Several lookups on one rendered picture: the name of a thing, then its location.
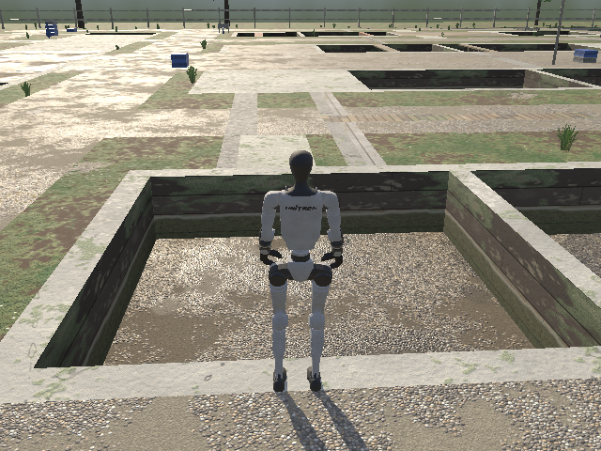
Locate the robot left shin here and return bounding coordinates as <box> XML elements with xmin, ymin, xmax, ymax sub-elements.
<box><xmin>272</xmin><ymin>314</ymin><xmax>285</xmax><ymax>379</ymax></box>

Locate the robot left upper arm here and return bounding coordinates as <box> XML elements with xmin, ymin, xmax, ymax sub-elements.
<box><xmin>260</xmin><ymin>191</ymin><xmax>282</xmax><ymax>241</ymax></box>

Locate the left robot forearm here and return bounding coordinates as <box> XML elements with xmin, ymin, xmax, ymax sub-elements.
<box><xmin>259</xmin><ymin>227</ymin><xmax>271</xmax><ymax>255</ymax></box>

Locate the robot right hand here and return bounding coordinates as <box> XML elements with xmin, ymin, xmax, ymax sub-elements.
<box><xmin>321</xmin><ymin>252</ymin><xmax>343</xmax><ymax>269</ymax></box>

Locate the robot left hand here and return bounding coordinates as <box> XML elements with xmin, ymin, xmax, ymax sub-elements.
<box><xmin>260</xmin><ymin>250</ymin><xmax>282</xmax><ymax>265</ymax></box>

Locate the right robot forearm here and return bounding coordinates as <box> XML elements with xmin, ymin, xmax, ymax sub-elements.
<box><xmin>331</xmin><ymin>228</ymin><xmax>344</xmax><ymax>257</ymax></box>

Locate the robot right upper arm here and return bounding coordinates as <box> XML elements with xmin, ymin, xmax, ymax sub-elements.
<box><xmin>320</xmin><ymin>191</ymin><xmax>342</xmax><ymax>242</ymax></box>

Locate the robot right thigh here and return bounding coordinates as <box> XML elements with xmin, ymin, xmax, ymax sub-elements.
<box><xmin>308</xmin><ymin>262</ymin><xmax>332</xmax><ymax>330</ymax></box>

